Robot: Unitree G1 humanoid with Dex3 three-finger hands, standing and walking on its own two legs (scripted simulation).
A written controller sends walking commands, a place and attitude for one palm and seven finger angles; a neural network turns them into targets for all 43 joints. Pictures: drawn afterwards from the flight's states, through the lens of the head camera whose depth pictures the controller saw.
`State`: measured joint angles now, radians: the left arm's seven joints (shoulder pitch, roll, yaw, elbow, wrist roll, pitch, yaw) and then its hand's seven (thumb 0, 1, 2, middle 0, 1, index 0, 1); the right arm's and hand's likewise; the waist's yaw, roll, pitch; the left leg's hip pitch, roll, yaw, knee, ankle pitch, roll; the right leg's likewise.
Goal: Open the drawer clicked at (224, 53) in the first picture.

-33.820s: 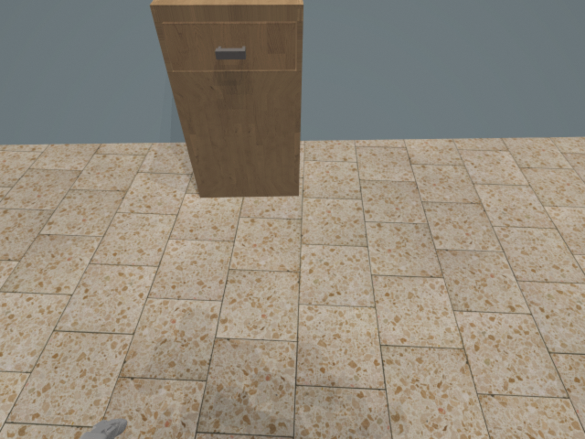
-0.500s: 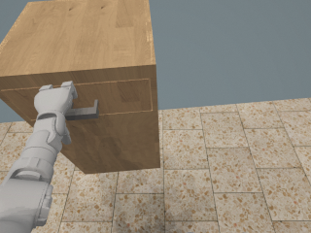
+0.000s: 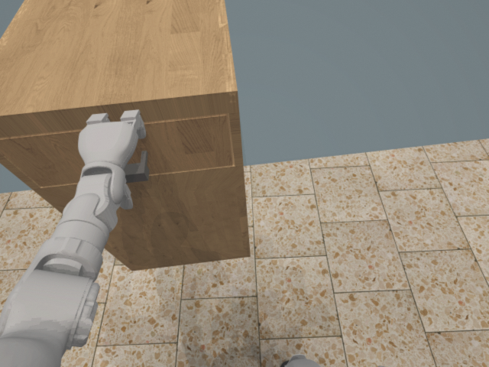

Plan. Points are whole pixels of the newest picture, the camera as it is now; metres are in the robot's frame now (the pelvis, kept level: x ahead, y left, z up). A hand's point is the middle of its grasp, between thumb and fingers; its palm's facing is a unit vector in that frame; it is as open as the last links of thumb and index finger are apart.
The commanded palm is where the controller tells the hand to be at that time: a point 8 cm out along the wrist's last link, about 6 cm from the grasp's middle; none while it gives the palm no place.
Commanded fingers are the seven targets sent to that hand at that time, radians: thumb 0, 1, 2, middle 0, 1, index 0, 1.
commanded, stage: re-aim the fingers above the handle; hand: left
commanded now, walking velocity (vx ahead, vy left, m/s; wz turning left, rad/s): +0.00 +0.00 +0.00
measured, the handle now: (123, 165) +0.50 +0.25 -0.02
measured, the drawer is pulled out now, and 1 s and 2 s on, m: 0.00 0.00 0.00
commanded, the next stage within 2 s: lower the fingers behind the handle in 0.24 s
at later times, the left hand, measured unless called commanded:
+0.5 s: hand (126, 165) +0.46 +0.21 +0.03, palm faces +0.08 -0.05 -1.00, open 13.7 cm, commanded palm +0.44 +0.24 +0.08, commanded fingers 0.00 -0.50 0.30 -0.30 -1.20 -0.30 -1.20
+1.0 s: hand (117, 186) +0.44 +0.24 +0.00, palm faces -0.09 +0.00 -1.00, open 13.8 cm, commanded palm +0.43 +0.24 +0.05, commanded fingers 0.00 -0.50 0.30 -0.30 -1.20 -0.30 -1.20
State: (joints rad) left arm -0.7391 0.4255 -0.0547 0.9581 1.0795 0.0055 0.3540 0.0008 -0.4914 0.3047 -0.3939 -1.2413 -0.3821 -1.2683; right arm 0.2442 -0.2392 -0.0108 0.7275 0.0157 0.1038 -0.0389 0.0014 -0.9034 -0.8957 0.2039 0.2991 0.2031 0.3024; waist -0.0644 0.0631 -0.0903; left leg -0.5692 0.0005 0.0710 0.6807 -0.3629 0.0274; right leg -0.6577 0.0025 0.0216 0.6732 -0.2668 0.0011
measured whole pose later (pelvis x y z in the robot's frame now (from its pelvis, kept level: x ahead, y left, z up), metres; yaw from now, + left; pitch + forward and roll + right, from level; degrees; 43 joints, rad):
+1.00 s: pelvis -0.02 -0.01 -0.02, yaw +2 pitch +19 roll +0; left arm -0.76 0.53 -0.02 1.01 1.10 -0.16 0.30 0.00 -0.49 0.30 -0.29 -1.20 -0.31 -1.21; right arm 0.35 -0.28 -0.05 0.70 0.00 0.03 -0.07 0.00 -0.90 -0.90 0.21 0.30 0.21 0.30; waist -0.08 0.03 -0.11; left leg -0.77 0.01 0.03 0.83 -0.39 0.01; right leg -0.84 0.01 -0.02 0.80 -0.29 -0.02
